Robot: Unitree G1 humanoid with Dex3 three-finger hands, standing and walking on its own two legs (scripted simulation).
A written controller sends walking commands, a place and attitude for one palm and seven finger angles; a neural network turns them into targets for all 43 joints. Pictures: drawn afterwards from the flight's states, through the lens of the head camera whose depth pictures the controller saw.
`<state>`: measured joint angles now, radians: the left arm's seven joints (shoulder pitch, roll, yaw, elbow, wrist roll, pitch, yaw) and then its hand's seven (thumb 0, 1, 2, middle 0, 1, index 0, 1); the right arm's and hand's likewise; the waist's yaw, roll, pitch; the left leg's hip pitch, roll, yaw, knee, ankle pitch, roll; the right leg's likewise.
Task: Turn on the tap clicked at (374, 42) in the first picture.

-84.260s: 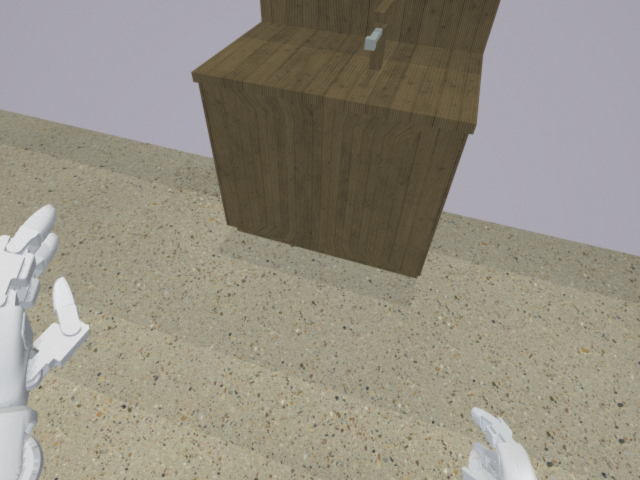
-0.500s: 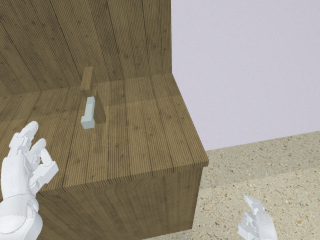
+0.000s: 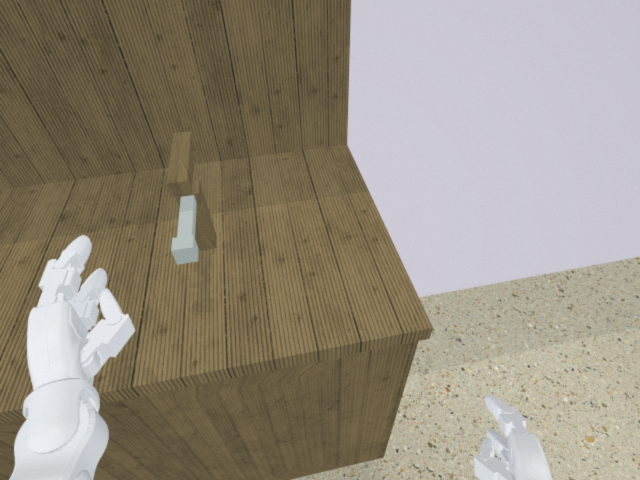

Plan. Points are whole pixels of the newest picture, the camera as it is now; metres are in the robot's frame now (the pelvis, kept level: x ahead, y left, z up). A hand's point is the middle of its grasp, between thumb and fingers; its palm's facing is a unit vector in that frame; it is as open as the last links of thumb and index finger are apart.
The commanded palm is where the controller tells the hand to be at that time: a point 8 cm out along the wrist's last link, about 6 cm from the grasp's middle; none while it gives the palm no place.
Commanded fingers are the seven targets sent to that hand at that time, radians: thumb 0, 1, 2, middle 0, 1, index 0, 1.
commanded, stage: reach beside the lever's end, fingers flat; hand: left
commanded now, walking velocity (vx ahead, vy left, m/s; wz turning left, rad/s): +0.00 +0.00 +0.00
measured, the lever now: (185, 249) +0.37 +0.24 +0.10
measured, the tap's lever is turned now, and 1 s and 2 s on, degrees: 0 0 0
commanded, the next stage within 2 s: push the lever round in 1.44 s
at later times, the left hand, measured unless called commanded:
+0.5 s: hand (146, 299) +0.27 +0.24 +0.13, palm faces +0.50 -0.86 -0.08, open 7.7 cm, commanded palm +0.23 +0.28 +0.12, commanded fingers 0.00 0.90 0.90 -0.16 -0.19 -0.16 -0.19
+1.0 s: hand (158, 267) +0.33 +0.25 +0.11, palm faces +0.53 -0.84 -0.09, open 7.8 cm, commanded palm +0.29 +0.29 +0.10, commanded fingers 0.00 0.90 0.90 -0.15 -0.15 -0.15 -0.15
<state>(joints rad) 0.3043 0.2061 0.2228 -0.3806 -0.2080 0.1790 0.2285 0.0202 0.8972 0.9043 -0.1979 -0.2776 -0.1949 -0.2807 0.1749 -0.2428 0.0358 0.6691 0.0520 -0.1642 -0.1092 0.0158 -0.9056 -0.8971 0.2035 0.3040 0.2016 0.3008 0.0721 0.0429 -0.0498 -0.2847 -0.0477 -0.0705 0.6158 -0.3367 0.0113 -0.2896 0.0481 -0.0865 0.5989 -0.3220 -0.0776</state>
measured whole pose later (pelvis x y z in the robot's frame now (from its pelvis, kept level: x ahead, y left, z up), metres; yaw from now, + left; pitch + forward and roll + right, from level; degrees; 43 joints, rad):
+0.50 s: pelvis -0.02 +0.01 +0.00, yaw -1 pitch -1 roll +0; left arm 0.07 0.19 0.18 -0.14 -0.15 0.17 0.31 0.02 0.90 0.90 -0.18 -0.22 -0.17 -0.22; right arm 0.13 -0.23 0.05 0.70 0.04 -0.08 -0.10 0.02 -0.90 -0.90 0.20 0.30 0.20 0.30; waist 0.05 0.04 -0.02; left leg -0.28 -0.05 -0.06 0.59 -0.29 0.02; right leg -0.29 0.04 -0.07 0.57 -0.27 -0.07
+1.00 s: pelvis -0.01 +0.00 +0.00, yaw -2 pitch +3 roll +0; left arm -0.13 0.24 0.29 0.19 -0.15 0.04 0.28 0.02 0.90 0.90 -0.16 -0.16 -0.15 -0.16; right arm 0.16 -0.26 0.01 0.71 0.04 -0.06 -0.10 0.01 -0.91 -0.90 0.20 0.30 0.20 0.30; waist 0.02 0.04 -0.04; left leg -0.34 -0.03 -0.05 0.61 -0.31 0.01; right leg -0.35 0.06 -0.07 0.57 -0.28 -0.08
